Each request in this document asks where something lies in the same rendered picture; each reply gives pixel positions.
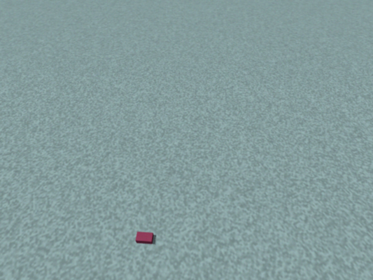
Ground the small box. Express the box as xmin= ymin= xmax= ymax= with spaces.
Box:
xmin=135 ymin=232 xmax=154 ymax=244

